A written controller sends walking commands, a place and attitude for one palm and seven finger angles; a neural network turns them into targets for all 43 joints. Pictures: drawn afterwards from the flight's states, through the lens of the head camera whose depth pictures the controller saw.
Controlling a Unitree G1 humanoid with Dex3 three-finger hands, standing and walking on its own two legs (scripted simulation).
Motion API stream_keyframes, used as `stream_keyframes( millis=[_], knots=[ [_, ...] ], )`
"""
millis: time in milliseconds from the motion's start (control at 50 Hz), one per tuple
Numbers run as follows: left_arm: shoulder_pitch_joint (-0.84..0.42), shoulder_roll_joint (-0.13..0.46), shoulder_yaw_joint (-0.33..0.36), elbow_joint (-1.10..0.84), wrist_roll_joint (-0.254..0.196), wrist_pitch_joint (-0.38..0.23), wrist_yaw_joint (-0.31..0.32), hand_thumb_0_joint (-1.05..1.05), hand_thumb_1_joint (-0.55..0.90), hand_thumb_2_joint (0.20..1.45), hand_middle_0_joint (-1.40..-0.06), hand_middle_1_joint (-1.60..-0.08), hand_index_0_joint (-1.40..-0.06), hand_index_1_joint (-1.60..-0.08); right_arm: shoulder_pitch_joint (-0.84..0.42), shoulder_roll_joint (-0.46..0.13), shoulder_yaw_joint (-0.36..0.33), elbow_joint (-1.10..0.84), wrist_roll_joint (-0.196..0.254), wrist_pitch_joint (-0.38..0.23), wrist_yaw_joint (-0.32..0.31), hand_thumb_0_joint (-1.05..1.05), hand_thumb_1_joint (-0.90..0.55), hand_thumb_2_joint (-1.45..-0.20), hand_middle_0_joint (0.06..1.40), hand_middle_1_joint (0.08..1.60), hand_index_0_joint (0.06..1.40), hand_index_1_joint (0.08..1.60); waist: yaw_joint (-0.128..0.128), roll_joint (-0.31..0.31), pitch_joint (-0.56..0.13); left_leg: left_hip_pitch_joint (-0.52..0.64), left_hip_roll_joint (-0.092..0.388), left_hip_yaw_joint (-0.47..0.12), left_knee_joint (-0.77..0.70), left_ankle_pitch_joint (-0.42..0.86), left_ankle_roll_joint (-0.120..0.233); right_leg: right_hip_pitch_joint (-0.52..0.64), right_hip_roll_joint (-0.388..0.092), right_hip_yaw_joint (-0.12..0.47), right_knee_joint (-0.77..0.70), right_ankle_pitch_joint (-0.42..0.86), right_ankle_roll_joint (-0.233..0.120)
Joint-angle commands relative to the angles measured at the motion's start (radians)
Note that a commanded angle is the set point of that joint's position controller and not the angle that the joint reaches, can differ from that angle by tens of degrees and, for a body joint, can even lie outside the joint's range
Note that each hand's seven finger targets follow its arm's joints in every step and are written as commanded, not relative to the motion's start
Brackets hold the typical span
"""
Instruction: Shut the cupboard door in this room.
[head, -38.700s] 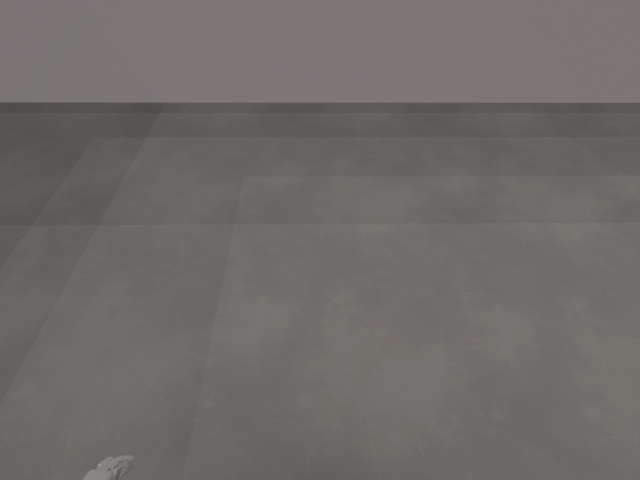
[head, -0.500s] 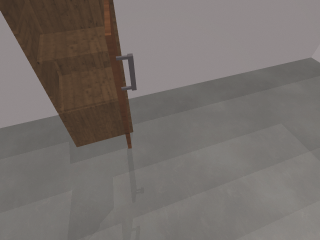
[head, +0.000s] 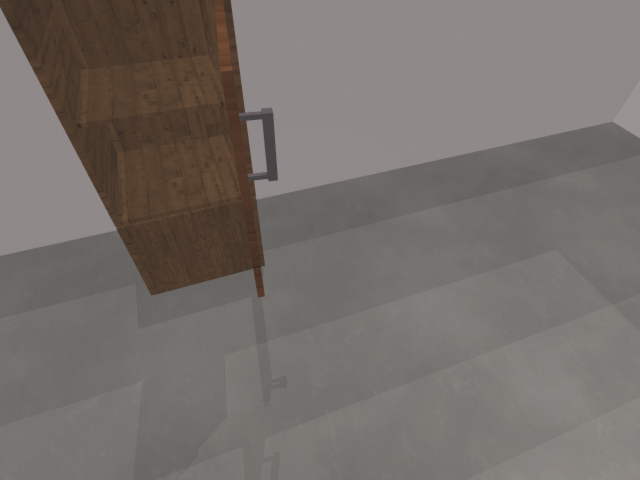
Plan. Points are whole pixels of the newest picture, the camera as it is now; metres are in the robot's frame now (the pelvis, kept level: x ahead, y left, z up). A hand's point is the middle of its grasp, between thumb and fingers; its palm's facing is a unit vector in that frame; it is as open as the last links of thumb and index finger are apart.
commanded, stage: look at it before walking up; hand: left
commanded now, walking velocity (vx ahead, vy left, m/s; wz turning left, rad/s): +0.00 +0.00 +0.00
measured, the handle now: (259, 147) +0.66 +0.16 +0.05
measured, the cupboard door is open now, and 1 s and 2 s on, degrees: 82 82 82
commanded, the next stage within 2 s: walk around to get in front in 1.16 s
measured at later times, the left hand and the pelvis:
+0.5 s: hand out of the picture -0.01 +0.18 -0.18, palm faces +0.03 -0.98 -0.19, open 7.4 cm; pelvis +0.00 +0.01 +0.00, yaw +0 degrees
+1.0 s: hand out of the picture +0.03 +0.21 -0.16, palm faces +0.01 -0.96 -0.27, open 7.4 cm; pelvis +0.00 +0.00 +0.00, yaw +0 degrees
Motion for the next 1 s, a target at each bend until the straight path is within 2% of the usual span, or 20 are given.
stream_keyframes(
  millis=[0, 80, 160, 320, 440, 540, 660, 760, 880, 980],
  knots=[
    [0.066, 0.094, 0.019, -0.025, -0.003, -0.008, 0.011, 0.0, 0.9, 0.9, -0.2, -0.3, -0.2, -0.3, 0.07, -0.081, -0.011, -0.019, 0.001, -0.012, 0.0, 0.0, -0.9, -0.9, 0.2, 0.3, 0.2, 0.3, -0.001, 0.009, 0.079, -0.063, 0.084, -0.087, -0.105, 0.063, 0.017, -0.051, -0.085, 0.073, -0.09, 0.053, -0.008],
    [0.066, 0.097, 0.02, -0.025, -0.002, -0.007, 0.01, 0.0, 0.9, 0.9, -0.2, -0.3, -0.2, -0.3, 0.07, -0.091, -0.013, -0.023, 0.001, -0.014, 0.0, 0.0, -0.9, -0.9, 0.2, 0.3, 0.2, 0.3, 0.001, 0.017, 0.067, -0.06, 0.086, -0.095, -0.107, 0.06, 0.021, -0.048, -0.083, 0.073, -0.084, 0.055, -0.008],
    [0.061, 0.105, 0.022, -0.028, -0.002, -0.01, 0.009, 0.0, 0.9, 0.9, -0.2, -0.3, -0.2, -0.3, 0.066, -0.1, -0.015, -0.024, 0.002, -0.02, -0.001, 0.0, -0.9, -0.9, 0.2, 0.3, 0.2, 0.3, 0.001, -0.005, 0.056, -0.05, 0.088, -0.094, -0.107, 0.09, 0.025, -0.041, -0.086, 0.073, -0.08, 0.084, -0.009],
    [0.047, 0.123, 0.027, -0.035, 0.0, -0.01, 0.009, 0.0, 0.9, 0.9, -0.2, -0.3, -0.2, -0.3, 0.055, -0.116, -0.02, -0.031, 0.001, -0.021, 0.0, 0.0, -0.9, -0.9, 0.2, 0.3, 0.2, 0.3, 0.001, 0.01, 0.072, -0.062, 0.091, -0.1, -0.122, 0.064, 0.028, -0.047, -0.084, 0.076, -0.079, 0.074, -0.009],
    [0.021, 0.156, 0.033, -0.045, 0.001, -0.016, 0.006, 0.0, 0.9, 0.9, -0.2, -0.3, -0.2, -0.3, 0.035, -0.147, -0.025, -0.039, 0.001, -0.024, 0.002, 0.0, -0.9, -0.9, 0.2, 0.3, 0.2, 0.3, -0.001, -0.005, 0.054, -0.046, 0.091, -0.097, -0.114, 0.092, 0.029, -0.036, -0.088, 0.081, -0.083, 0.097, -0.014],
    [0.0, 0.185, 0.037, -0.053, 0.001, -0.019, 0.003, 0.0, 0.9, 0.9, -0.2, -0.3, -0.2, -0.3, 0.005, -0.174, -0.03, -0.05, 0.001, -0.024, 0.004, 0.0, -0.9, -0.9, 0.2, 0.3, 0.2, 0.3, 0.0, 0.01, 0.058, -0.042, 0.093, -0.097, -0.119, 0.086, 0.028, -0.04, -0.091, 0.082, -0.09, 0.093, -0.016],
    [-0.036, 0.221, 0.044, -0.063, 0.001, -0.023, 0.0, 0.0, 0.9, 0.9, -0.2, -0.3, -0.2, -0.3, -0.023, -0.209, -0.032, -0.059, 0.0, -0.028, 0.004, 0.0, -0.9, -0.9, 0.2, 0.3, 0.2, 0.3, -0.002, 0.019, 0.029, -0.024, 0.098, -0.1, -0.12, 0.13, 0.026, -0.01, -0.096, 0.085, -0.094, 0.134, -0.021],
    [-0.061, 0.25, 0.044, -0.07, 0.001, -0.022, -0.004, 0.0, 0.9, 0.9, -0.2, -0.3, -0.2, -0.3, -0.059, -0.242, -0.034, -0.07, -0.001, -0.025, 0.008, 0.0, -0.9, -0.9, 0.2, 0.3, 0.2, 0.3, -0.001, 0.015, 0.041, -0.024, 0.1, -0.104, -0.137, 0.096, 0.025, -0.021, -0.098, 0.09, -0.11, 0.104, -0.02],
    [-0.096, 0.284, 0.048, -0.08, 0.001, -0.025, -0.008, 0.0, 0.9, 0.9, -0.2, -0.3, -0.2, -0.3, -0.089, -0.277, -0.033, -0.08, -0.001, -0.023, 0.013, 0.0, -0.9, -0.9, 0.2, 0.3, 0.2, 0.3, -0.001, -0.005, 0.018, -0.019, 0.102, -0.11, -0.136, 0.107, 0.022, -0.002, -0.103, 0.091, -0.121, 0.107, -0.021],
    [-0.121, 0.309, 0.049, -0.086, 0.001, -0.025, -0.011, 0.0, 0.9, 0.9, -0.2, -0.3, -0.2, -0.3, -0.116, -0.3, -0.032, -0.086, -0.002, -0.023, 0.016, 0.0, -0.9, -0.9, 0.2, 0.3, 0.2, 0.3, 0.0, 0.009, 0.012, -0.015, 0.105, -0.114, -0.148, 0.1, 0.02, 0.005, -0.104, 0.096, -0.13, 0.099, -0.02]
  ],
)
